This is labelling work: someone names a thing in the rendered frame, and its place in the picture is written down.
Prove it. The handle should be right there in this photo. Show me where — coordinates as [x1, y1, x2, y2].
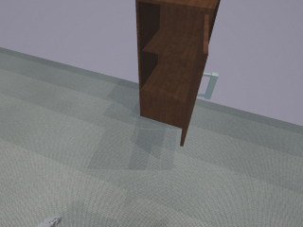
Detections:
[197, 72, 219, 99]

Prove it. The cupboard door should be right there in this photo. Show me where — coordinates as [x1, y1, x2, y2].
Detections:
[180, 14, 209, 147]

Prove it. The robot left hand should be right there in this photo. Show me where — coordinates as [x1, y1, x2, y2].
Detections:
[37, 216, 62, 227]

